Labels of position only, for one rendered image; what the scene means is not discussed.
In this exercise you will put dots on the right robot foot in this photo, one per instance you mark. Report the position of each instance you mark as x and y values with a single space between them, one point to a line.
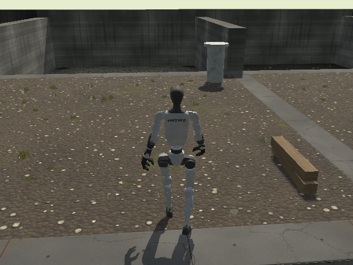
186 230

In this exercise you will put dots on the right robot forearm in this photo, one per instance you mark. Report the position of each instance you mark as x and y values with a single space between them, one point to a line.
201 143

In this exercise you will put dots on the robot right hand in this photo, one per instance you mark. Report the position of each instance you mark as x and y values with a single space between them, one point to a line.
200 153

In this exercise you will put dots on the left robot upper arm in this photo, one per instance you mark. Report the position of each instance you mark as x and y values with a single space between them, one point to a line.
156 125

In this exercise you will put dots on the left robot forearm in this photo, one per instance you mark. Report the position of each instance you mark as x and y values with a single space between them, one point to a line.
149 147

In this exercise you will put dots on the robot left hand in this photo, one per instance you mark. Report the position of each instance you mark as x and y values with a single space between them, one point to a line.
144 162

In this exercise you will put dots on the right robot upper arm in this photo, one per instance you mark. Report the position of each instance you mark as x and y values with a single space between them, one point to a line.
196 125

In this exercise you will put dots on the humanoid robot head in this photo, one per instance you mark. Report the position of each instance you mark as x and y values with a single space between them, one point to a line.
176 95

